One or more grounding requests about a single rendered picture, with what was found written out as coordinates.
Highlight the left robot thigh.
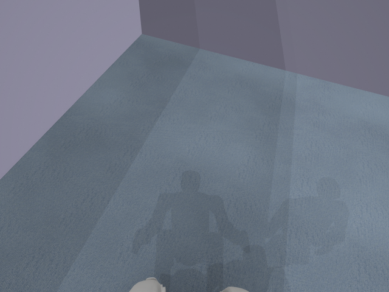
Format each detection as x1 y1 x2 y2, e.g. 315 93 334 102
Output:
129 280 166 292

